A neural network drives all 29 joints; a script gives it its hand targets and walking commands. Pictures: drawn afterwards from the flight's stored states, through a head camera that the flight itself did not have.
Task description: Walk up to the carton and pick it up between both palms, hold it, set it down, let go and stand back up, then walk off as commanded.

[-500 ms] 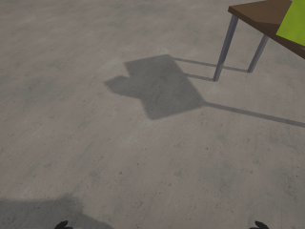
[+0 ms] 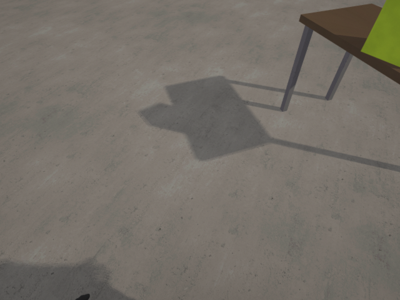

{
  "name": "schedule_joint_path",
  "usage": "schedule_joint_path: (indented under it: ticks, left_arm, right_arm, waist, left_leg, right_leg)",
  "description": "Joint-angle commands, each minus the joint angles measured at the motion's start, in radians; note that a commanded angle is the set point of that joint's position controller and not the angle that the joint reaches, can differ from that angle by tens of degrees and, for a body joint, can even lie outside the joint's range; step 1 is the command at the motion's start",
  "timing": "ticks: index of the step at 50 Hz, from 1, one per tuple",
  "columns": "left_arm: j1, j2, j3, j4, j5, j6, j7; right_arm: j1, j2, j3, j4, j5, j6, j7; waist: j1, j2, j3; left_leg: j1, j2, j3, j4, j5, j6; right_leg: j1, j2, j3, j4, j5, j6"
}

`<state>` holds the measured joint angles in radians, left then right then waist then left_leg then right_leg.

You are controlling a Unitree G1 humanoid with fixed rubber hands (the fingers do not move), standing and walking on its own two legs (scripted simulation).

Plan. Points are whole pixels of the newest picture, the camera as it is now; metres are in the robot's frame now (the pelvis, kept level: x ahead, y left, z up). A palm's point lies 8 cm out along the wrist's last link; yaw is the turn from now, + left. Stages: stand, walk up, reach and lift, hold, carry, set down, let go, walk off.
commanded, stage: stand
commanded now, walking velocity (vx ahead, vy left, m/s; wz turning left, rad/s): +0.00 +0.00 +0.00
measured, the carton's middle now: out of the picture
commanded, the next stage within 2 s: walk up in 1.96 s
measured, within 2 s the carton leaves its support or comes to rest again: neither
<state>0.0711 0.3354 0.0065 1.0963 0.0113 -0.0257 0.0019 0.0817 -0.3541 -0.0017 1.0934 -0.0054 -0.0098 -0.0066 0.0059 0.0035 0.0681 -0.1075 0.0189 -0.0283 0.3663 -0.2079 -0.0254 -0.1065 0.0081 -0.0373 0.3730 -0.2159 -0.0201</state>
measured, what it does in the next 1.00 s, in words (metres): stands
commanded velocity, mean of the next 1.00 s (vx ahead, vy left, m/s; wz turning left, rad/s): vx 0.00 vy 0.00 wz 0.00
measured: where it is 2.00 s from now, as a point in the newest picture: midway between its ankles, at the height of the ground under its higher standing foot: outside the picture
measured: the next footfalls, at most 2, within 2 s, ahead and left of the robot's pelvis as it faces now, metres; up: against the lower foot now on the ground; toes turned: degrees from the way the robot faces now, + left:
none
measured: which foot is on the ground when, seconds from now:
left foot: down 0.00-1.00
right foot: down 0.00-1.00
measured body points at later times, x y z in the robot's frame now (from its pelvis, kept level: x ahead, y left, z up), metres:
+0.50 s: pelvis +0.01 +0.00 +0.00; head +0.02 -0.01 +0.45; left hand +0.10 +0.30 -0.12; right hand +0.11 -0.29 -0.13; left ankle +0.00 +0.14 -0.75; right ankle -0.01 -0.10 -0.75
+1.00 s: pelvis +0.01 -0.01 +0.00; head +0.02 -0.01 +0.45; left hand +0.11 +0.29 -0.12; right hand +0.11 -0.31 -0.13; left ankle +0.00 +0.14 -0.75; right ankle -0.01 -0.10 -0.75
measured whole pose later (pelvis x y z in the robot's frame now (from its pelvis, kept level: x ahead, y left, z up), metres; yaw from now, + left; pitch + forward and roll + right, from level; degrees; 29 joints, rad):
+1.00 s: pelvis +0.01 -0.01 +0.00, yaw +0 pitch -2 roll +0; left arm 0.07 0.34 0.01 1.11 0.01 -0.02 0.00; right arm 0.08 -0.36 0.00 1.10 0.00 -0.01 -0.01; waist 0.00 0.01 0.05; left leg -0.08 0.03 -0.03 0.32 -0.20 -0.04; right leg -0.08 0.02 -0.04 0.34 -0.22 -0.03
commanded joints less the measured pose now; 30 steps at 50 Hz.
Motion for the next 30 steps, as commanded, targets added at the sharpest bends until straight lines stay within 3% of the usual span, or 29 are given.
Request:
schedule_joint_path:
  ticks: [1, 3, 5, 6, 7, 8, 9, 10, 11, 12, 13, 15, 17, 19, 20, 21, 22, 23, 25, 26, 27, 29, 30]
  left_arm:
    - [-0.031, 0.176, 0.03, -0.063, -0.016, -0.014, 0.004]
    - [-0.037, 0.213, 0.036, -0.031, -0.002, -0.008, 0.01]
    - [-0.054, 0.232, 0.047, -0.046, 0.004, 0.002, 0.006]
    - [-0.029, 0.203, 0.038, -0.058, -0.005, 0.006, 0.008]
    - [-0.044, 0.188, 0.031, -0.054, -0.001, -0.001, 0.006]
    - [-0.056, 0.204, 0.037, -0.056, -0.007, 0.0, 0.009]
    - [-0.067, 0.193, 0.037, -0.051, -0.007, -0.001, 0.007]
    - [-0.072, 0.164, 0.03, -0.05, -0.003, 0.0, 0.006]
    - [-0.059, 0.198, 0.039, -0.042, -0.004, -0.003, 0.006]
    - [-0.074, 0.2, 0.041, -0.045, 0.001, -0.007, 0.01]
    - [-0.059, 0.218, 0.035, -0.041, -0.008, 0.0, 0.01]
    - [-0.065, 0.198, 0.028, -0.039, -0.003, -0.002, 0.007]
    - [-0.041, 0.188, 0.035, -0.038, -0.004, -0.006, 0.003]
    - [-0.065, 0.214, 0.047, -0.034, -0.005, -0.016, 0.0]
    - [-0.04, 0.218, 0.046, -0.047, 0.002, -0.015, -0.004]
    - [-0.037, 0.2, 0.038, -0.032, 0.004, -0.01, 0.0]
    - [-0.031, 0.228, 0.047, -0.039, -0.003, -0.013, 0.003]
    - [-0.038, 0.206, 0.044, -0.042, 0.002, -0.008, 0.0]
    - [-0.056, 0.192, 0.039, -0.058, -0.004, -0.012, 0.005]
    - [-0.068, 0.218, 0.047, -0.055, -0.012, -0.005, 0.004]
    - [-0.061, 0.204, 0.046, -0.05, -0.007, -0.007, 0.006]
    - [-0.065, 0.182, 0.039, -0.059, -0.001, -0.001, 0.009]
    - [-0.054, 0.194, 0.04, -0.049, -0.007, -0.008, 0.013]
  right_arm:
    - [-0.031, -0.206, -0.036, -0.052, 0.002, -0.025, -0.008]
    - [-0.068, -0.207, -0.036, -0.055, -0.005, -0.019, -0.011]
    - [-0.029, -0.19, -0.032, -0.052, -0.006, -0.013, -0.002]
    - [-0.065, -0.198, -0.027, -0.052, 0.002, -0.017, 0.0]
    - [-0.056, -0.174, -0.031, -0.062, 0.003, -0.023, -0.006]
    - [-0.069, -0.188, -0.028, -0.05, -0.005, -0.018, -0.003]
    - [-0.06, -0.185, -0.025, -0.054, -0.005, -0.016, -0.009]
    - [-0.059, -0.214, -0.031, -0.044, -0.009, -0.018, -0.012]
    - [-0.031, -0.192, -0.028, -0.04, -0.004, -0.011, -0.008]
    - [-0.054, -0.167, -0.018, -0.054, -0.004, -0.015, -0.01]
    - [-0.065, -0.18, -0.016, -0.061, -0.003, -0.014, -0.008]
    - [-0.045, -0.194, -0.03, -0.055, 0.002, -0.014, -0.007]
    - [-0.059, -0.21, -0.021, -0.053, -0.003, -0.019, -0.013]
    - [-0.048, -0.165, -0.019, -0.044, -0.005, -0.019, -0.007]
    - [-0.059, -0.156, -0.023, -0.056, -0.013, -0.021, -0.002]
    - [-0.021, -0.217, -0.037, -0.047, -0.012, -0.022, -0.008]
    - [-0.024, -0.215, -0.041, -0.046, 0.002, -0.019, -0.01]
    - [-0.009, -0.196, -0.031, -0.041, -0.005, -0.02, -0.014]
    - [-0.032, -0.233, -0.046, -0.045, 0.004, -0.024, -0.015]
    - [-0.054, -0.174, -0.028, -0.048, 0.006, -0.022, -0.014]
    - [-0.063, -0.213, -0.039, -0.047, 0.002, -0.021, -0.007]
    - [-0.073, -0.201, -0.037, -0.057, -0.003, -0.02, -0.009]
    - [-0.07, -0.187, -0.036, -0.055, 0.0, -0.017, -0.008]
  waist:
    - [0.016, -0.034, -0.125]
    - [-0.004, 0.072, -0.067]
    - [-0.007, 0.011, -0.09]
    - [0.003, 0.005, -0.084]
    - [-0.017, 0.0, -0.089]
    - [0.013, -0.013, -0.098]
    - [-0.006, -0.021, -0.086]
    - [0.004, -0.002, -0.065]
    - [-0.016, -0.004, -0.115]
    - [-0.012, -0.013, -0.08]
    - [-0.008, 0.004, -0.056]
    - [-0.001, -0.054, -0.06]
    - [0.0, 0.019, -0.135]
    - [-0.001, 0.026, -0.092]
    - [-0.007, -0.017, -0.071]
    - [-0.012, 0.037, -0.121]
    - [-0.012, 0.041, -0.08]
    - [-0.019, -0.029, -0.069]
    - [-0.006, 0.018, -0.119]
    - [-0.01, -0.034, -0.149]
    - [-0.003, -0.024, -0.16]
    - [-0.003, 0.008, -0.081]
    - [-0.002, -0.013, -0.103]
  left_leg:
    - [0.001, 0.097, -0.081, -0.036, 0.153, 0.047]
    - [-0.013, 0.097, -0.075, -0.065, 0.133, 0.057]
    - [-0.022, 0.104, -0.078, -0.058, 0.167, 0.053]
    - [-0.013, 0.103, -0.077, -0.055, 0.154, 0.036]
    - [0.004, 0.097, -0.075, -0.061, 0.152, 0.047]
    - [-0.022, 0.093, -0.077, -0.048, 0.163, 0.043]
    - [-0.003, 0.095, -0.072, -0.057, 0.143, 0.04]
    - [-0.017, 0.102, -0.077, -0.06, 0.122, 0.041]
    - [0.036, 0.098, -0.071, -0.07, 0.137, 0.038]
    - [0.001, 0.097, -0.069, -0.048, 0.165, 0.043]
    - [-0.02, 0.11, -0.081, -0.039, 0.106, 0.051]
    - [-0.017, 0.1, -0.096, -0.074, 0.146, 0.044]
    - [0.026, 0.113, -0.074, -0.053, 0.141, 0.055]
    - [-0.015, 0.102, -0.074, -0.062, 0.189, 0.047]
    - [0.01, 0.104, -0.07, -0.043, 0.19, 0.046]
    - [0.044, 0.113, -0.079, -0.036, 0.204, 0.044]
    - [0.007, 0.111, -0.071, -0.047, 0.213, 0.048]
    - [-0.004, 0.118, -0.077, -0.057, 0.204, 0.052]
    - [0.002, 0.121, -0.076, -0.072, 0.233, 0.049]
    - [0.036, 0.11, -0.068, -0.054, 0.262, 0.048]
    - [0.052, 0.122, -0.082, -0.057, 0.301, 0.051]
    - [-0.007, 0.095, -0.054, -0.047, 0.26, 0.039]
    - [0.01, 0.11, -0.085, -0.073, 0.268, 0.047]
  right_leg:
    - [0.042, -0.149, 0.122, -0.096, 0.172, -0.012]
    - [0.012, -0.145, 0.134, -0.082, 0.128, -0.019]
    - [0.043, -0.145, 0.112, -0.066, 0.153, -0.014]
    - [0.008, -0.138, 0.097, -0.077, 0.148, -0.012]
    - [0.002, -0.133, 0.107, -0.081, 0.145, -0.004]
    - [0.033, -0.134, 0.098, -0.086, 0.143, -0.004]
    - [-0.01, -0.142, 0.11, -0.077, 0.139, -0.004]
    - [-0.019, -0.139, 0.105, -0.096, 0.141, 0.0]
    - [-0.008, -0.134, 0.105, -0.079, 0.133, 0.004]
    - [-0.006, -0.12, 0.098, -0.08, 0.081, 0.005]
    - [-0.025, -0.137, 0.108, -0.107, 0.098, -0.006]
    - [-0.017, -0.131, 0.095, -0.084, 0.08, 0.005]
    - [0.012, -0.145, 0.116, -0.084, 0.128, -0.007]
    - [0.01, -0.138, 0.12, -0.078, 0.153, -0.002]
    - [-0.009, -0.125, 0.1, -0.09, 0.154, 0.009]
    - [0.01, -0.153, 0.129, -0.079, 0.192, -0.013]
    - [0.011, -0.141, 0.122, -0.08, 0.205, -0.005]
    - [0.006, -0.139, 0.109, -0.085, 0.196, -0.004]
    - [0.042, -0.151, 0.103, -0.069, 0.221, -0.01]
    - [0.052, -0.14, 0.092, -0.049, 0.236, -0.006]
    - [0.056, -0.144, 0.09, -0.044, 0.252, -0.005]
    - [0.029, -0.138, 0.084, -0.062, 0.262, 0.006]
    - [0.034, -0.141, 0.089, -0.064, 0.244, -0.007]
